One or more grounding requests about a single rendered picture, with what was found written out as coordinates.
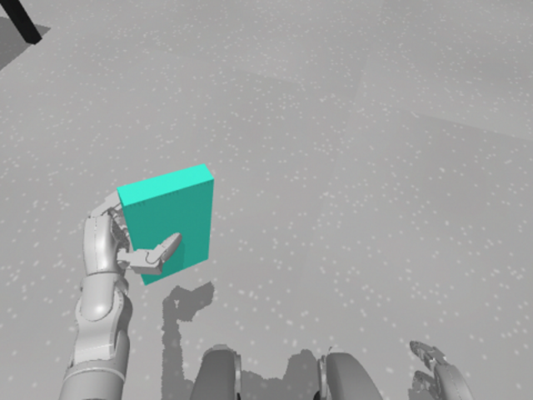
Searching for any left robot arm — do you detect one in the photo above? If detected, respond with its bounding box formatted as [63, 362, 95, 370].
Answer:
[58, 272, 132, 400]

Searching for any carton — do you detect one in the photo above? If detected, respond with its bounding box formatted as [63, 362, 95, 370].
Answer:
[117, 163, 214, 286]

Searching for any left robot hand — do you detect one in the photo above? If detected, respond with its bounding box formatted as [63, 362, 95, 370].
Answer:
[83, 185, 182, 277]

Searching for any right robot hand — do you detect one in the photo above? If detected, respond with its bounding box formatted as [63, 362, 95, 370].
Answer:
[408, 340, 475, 400]

